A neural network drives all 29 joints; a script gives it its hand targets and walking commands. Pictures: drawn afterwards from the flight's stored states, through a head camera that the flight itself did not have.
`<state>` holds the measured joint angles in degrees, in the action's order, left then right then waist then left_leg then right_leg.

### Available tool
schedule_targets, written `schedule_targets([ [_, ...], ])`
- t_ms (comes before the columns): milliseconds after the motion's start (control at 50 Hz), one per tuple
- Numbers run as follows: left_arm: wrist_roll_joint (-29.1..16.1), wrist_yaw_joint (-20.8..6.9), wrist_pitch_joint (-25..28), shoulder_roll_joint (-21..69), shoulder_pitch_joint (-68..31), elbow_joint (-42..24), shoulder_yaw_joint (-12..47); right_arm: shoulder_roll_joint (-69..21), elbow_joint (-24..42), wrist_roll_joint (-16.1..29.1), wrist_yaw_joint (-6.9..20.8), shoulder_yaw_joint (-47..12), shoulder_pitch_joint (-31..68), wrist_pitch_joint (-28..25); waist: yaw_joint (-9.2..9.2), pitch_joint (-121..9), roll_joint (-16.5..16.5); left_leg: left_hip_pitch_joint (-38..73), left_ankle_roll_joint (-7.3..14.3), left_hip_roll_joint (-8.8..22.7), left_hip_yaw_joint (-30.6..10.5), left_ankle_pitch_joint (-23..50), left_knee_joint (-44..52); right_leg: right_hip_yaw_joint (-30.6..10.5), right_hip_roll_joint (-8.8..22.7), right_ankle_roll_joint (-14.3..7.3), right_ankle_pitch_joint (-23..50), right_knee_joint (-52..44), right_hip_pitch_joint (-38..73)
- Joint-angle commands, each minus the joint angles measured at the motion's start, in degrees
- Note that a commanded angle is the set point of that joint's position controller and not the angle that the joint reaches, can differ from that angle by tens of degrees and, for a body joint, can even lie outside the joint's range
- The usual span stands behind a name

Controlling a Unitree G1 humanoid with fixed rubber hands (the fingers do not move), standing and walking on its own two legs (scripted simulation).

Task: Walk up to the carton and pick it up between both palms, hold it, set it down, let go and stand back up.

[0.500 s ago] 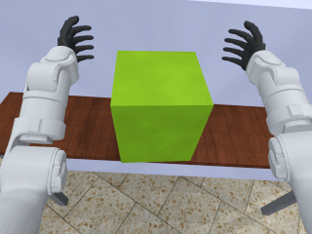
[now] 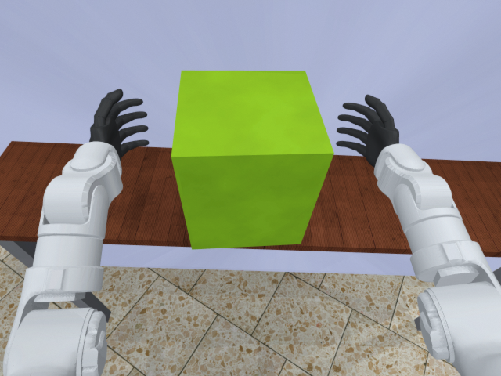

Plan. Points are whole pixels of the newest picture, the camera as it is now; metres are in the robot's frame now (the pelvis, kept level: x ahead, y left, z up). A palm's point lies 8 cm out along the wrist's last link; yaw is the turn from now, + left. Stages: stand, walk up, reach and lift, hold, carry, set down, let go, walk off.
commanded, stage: set down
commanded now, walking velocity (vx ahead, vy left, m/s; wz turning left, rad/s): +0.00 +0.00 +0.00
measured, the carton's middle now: (245, 164) +0.46 +0.04 +0.07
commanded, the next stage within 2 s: none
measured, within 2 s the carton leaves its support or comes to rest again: neither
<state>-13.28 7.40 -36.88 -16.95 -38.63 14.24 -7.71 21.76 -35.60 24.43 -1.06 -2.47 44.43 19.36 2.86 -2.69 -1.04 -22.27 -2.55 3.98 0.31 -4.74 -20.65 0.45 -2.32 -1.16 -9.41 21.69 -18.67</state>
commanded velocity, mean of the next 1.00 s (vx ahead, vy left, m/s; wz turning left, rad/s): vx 0.00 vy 0.00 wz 0.00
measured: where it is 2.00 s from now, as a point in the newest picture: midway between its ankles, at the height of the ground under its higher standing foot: outside the picture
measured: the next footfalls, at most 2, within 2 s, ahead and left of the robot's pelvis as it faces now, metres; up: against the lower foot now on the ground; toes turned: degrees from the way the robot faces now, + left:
none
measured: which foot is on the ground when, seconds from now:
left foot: down 0.00-1.00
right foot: down 0.00-1.00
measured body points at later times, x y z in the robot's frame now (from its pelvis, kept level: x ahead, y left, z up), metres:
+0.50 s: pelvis +0.01 +0.00 +0.00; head +0.04 +0.01 +0.45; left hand +0.35 +0.21 +0.12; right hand +0.38 -0.20 +0.11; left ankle +0.05 +0.15 -0.74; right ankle +0.01 -0.10 -0.74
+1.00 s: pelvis +0.03 +0.00 +0.01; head +0.04 +0.00 +0.45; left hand +0.28 +0.22 +0.05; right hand +0.30 -0.21 +0.05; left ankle +0.05 +0.15 -0.74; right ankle +0.01 -0.10 -0.74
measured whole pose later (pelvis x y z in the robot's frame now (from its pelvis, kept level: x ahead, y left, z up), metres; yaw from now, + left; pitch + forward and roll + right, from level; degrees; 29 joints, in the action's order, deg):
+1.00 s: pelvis +0.03 +0.00 +0.01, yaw -2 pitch +0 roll +1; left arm -9.8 5.9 -15.7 -9.2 7.7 -6.1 -3.9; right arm 16.1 -2.2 16.2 -0.4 -0.4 -6.5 4.4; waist 3.3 2.2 -1.0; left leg -9.4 -2.5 3.2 2.9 -6.1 -15.9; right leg -1.9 -1.6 -1.4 -11.9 20.4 -8.2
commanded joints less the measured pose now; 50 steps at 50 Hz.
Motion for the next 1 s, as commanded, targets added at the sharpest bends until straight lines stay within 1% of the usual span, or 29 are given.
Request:
schedule_targets([
  [0,2.51,-0.73,0.79,-8.53,-19.03,-16.26,-4.32,14.62,15.16,-0.88,-1.24,6.74,20.95,-3.24,-1.31,-36.91,1.36,24.50,1.12,-4.36,0.74,13.83,-2.31,-0.57,-0.77,4.63,17.83,-1.19,10.48],
  [20,3.12,-0.97,0.24,-7.85,-16.98,-16.69,-4.57,14.28,15.37,-0.87,-1.33,6.61,18.97,-3.06,-1.24,-34.99,1.52,24.73,1.09,-4.37,0.76,13.35,-1.77,-0.58,-0.77,4.55,16.48,-1.59,10.41],
  [80,3.66,-1.21,-0.70,-5.81,-13.56,-16.92,-4.11,12.87,16.55,-1.37,-1.12,6.94,16.06,-2.46,-1.36,-27.59,1.16,23.93,1.40,-4.27,0.79,8.64,0.02,-0.45,-0.69,4.10,8.83,-3.08,8.17],
  [120,3.20,-0.88,-0.60,-4.60,-13.47,-17.80,-3.12,11.94,18.04,-2.02,-0.46,7.56,15.62,-2.30,-1.39,-24.35,1.10,22.87,1.66,-4.01,0.89,5.05,0.97,-0.30,-0.65,3.43,2.92,-3.89,6.09],
  [140,3.08,-0.69,-0.46,-3.52,-11.99,-18.09,-2.46,11.30,18.15,-2.14,-0.03,7.49,13.87,-2.31,-1.52,-22.70,1.06,22.85,1.76,-3.84,0.78,3.92,1.26,-0.20,-0.67,3.12,1.47,-4.01,5.56],
  [160,2.74,-0.52,-0.17,-3.19,-12.33,-18.21,-2.11,11.14,18.71,-2.42,0.41,7.71,14.22,-2.34,-1.49,-21.81,0.63,22.47,1.94,-3.71,0.82,2.38,1.59,-0.17,-0.62,2.90,-0.21,-4.21,4.66],
  [220,2.57,-0.12,0.62,-2.16,-9.79,-20.87,-1.46,10.63,20.80,-2.28,1.31,7.55,10.89,-2.86,-1.67,-21.15,0.71,23.51,1.94,-3.61,0.88,2.88,1.50,-0.26,-0.58,2.49,0.86,-4.03,4.40],
  [260,2.93,-0.04,0.94,-1.78,-6.95,-23.15,-1.88,10.59,22.71,-1.87,1.35,7.00,8.09,-3.37,-1.47,-21.32,0.46,25.09,1.88,-3.67,0.95,5.46,1.03,-0.34,-0.71,2.49,3.41,-3.92,4.97],
  [300,2.56,0.32,1.32,-2.33,-7.15,-26.62,-2.06,10.97,25.80,-1.50,1.19,7.08,8.13,-3.90,-1.13,-23.17,0.72,26.03,1.70,-3.77,1.14,7.54,0.52,-0.29,-0.93,2.53,5.47,-3.47,4.89],
  [340,2.63,0.54,1.56,-2.24,-5.19,-28.54,-2.32,10.84,27.45,-1.46,0.89,6.99,5.94,-4.26,-1.13,-22.96,0.82,26.40,1.69,-3.88,1.31,8.36,0.25,-0.64,-0.77,2.62,6.92,-3.40,4.87],
  [380,3.37,0.47,1.67,-1.40,-0.46,-31.24,-2.72,10.64,29.21,-1.26,0.53,6.63,1.37,-4.90,-0.98,-23.55,1.06,27.93,1.45,-4.00,1.44,10.97,-0.04,-0.73,-0.90,2.64,10.19,-3.14,5.86],
  [440,4.53,-0.22,1.96,-1.20,5.67,-33.16,-4.40,10.25,32.36,-0.85,-0.56,5.38,-3.82,-5.82,-0.21,-23.68,0.50,28.63,1.43,-4.56,1.92,13.94,-0.16,-1.29,-0.71,3.38,16.12,-2.63,8.58],
  [500,5.35,-1.16,2.70,-0.30,11.67,-34.34,-5.04,9.34,35.81,-1.04,-1.64,4.87,-8.79,-6.88,0.03,-22.00,-0.03,29.04,1.46,-4.97,2.19,14.63,0.55,-1.60,-0.56,3.77,19.34,-2.51,10.05],
  [540,5.75,-1.77,3.59,0.80,15.57,-34.37,-5.01,8.44,37.65,-1.56,-2.03,4.75,-12.68,-7.62,0.04,-19.77,-0.33,28.80,1.55,-5.13,2.39,13.83,1.19,-1.84,-0.45,3.74,18.91,-2.92,10.04],
  [600,5.70,-2.35,5.96,2.01,20.27,-34.73,-4.07,7.12,40.45,-2.92,-2.04,5.22,-18.05,-9.00,-0.11,-16.61,-0.85,28.71,1.74,-5.13,2.65,12.57,1.89,-1.94,-0.41,3.28,16.12,-3.80,8.74],
  [660,4.73,-2.47,9.47,2.84,23.53,-35.06,-2.31,5.84,43.35,-4.45,-1.51,6.08,-22.74,-10.67,-0.52,-14.05,-1.24,28.76,1.89,-4.89,2.62,10.91,2.21,-1.98,-0.30,2.61,12.24,-4.85,6.56],
  [760,3.51,-2.08,16.50,2.21,28.20,-35.13,-0.42,4.37,46.73,-6.56,-0.32,6.86,-30.12,-13.98,-0.20,-12.86,-1.35,28.88,2.02,-4.63,2.55,9.70,2.08,-2.42,0.13,1.95,8.77,-5.76,4.81],
  [800,3.34,-1.69,19.31,1.67,29.46,-35.12,-0.10,3.71,47.47,-7.12,0.08,6.93,-32.23,-15.42,0.04,-13.45,-1.39,28.50,2.22,-4.63,2.45,9.58,1.98,-2.85,0.48,1.86,8.50,-5.78,5.01],
  [880,3.39,-1.32,23.68,1.50,33.59,-33.87,0.73,2.27,46.65,-8.07,0.70,6.67,-37.94,-17.70,0.40,-12.20,-1.35,28.01,2.30,-4.52,2.36,9.06,2.42,-3.27,0.89,1.59,7.90,-6.13,5.63],
  [980,4.30,-1.66,27.02,1.68,39.00,-30.21,1.51,0.23,44.86,-8.86,0.83,5.25,-44.24,-19.89,0.68,-9.51,-2.09,27.53,2.63,-4.71,2.45,8.22,3.13,-4.15,1.78,1.93,8.86,-6.82,7.08],
])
